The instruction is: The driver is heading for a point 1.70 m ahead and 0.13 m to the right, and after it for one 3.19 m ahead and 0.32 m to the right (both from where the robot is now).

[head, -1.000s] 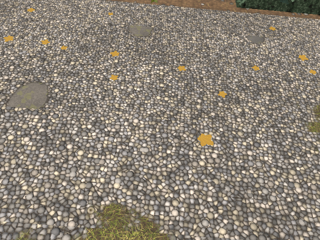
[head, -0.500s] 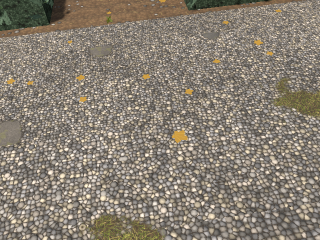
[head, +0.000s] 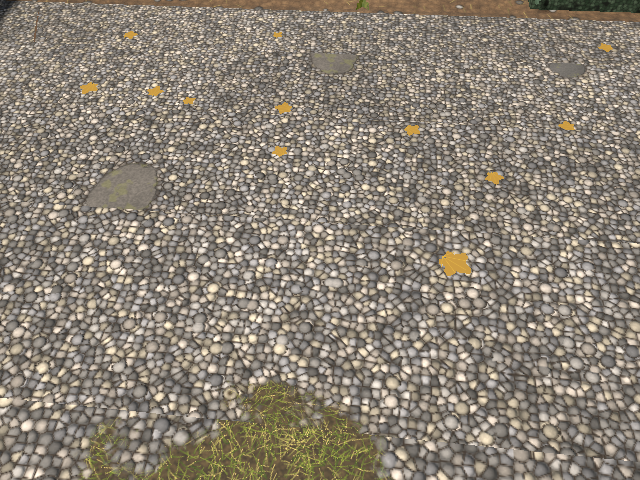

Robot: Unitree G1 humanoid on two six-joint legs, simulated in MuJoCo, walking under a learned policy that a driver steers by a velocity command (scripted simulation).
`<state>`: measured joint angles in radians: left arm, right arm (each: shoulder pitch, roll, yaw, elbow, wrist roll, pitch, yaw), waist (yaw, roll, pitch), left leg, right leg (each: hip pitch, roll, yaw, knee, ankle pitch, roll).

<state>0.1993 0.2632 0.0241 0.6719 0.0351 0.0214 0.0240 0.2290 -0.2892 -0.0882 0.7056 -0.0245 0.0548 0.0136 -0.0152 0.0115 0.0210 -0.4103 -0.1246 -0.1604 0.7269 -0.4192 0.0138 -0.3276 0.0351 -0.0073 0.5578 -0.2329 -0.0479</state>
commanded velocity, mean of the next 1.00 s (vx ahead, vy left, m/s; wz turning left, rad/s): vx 0.01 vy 0.00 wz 0.12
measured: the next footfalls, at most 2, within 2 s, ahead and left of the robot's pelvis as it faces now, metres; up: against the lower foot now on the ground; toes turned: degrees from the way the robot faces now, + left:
left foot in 0.32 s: +0.07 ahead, +0.11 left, +0.00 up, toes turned +3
right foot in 1.26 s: +0.23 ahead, -0.11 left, +0.00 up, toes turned +3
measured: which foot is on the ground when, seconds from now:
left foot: up 0.00-0.30, down 0.32-1.00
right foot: down 0.00-1.00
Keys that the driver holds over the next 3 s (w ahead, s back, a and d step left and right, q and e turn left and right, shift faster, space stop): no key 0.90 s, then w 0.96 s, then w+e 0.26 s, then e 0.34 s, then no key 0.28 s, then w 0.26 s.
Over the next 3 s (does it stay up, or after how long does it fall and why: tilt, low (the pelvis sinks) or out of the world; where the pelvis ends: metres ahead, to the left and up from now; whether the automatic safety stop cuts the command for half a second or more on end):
stays up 0.85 -0.03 -0.17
